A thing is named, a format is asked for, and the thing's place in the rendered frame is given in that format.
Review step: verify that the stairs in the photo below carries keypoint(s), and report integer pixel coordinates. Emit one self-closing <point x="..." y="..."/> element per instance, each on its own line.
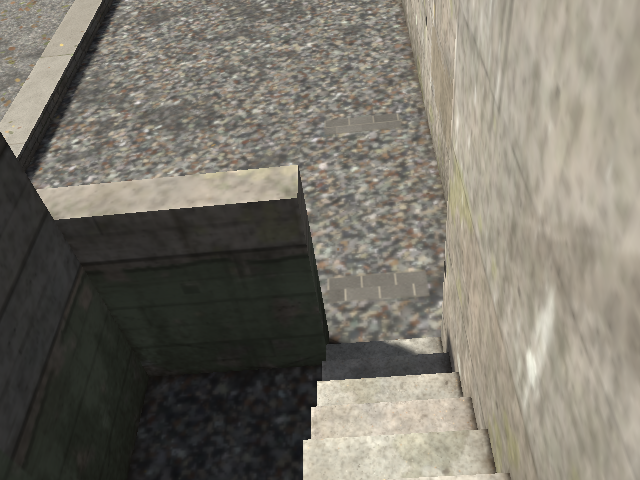
<point x="394" y="410"/>

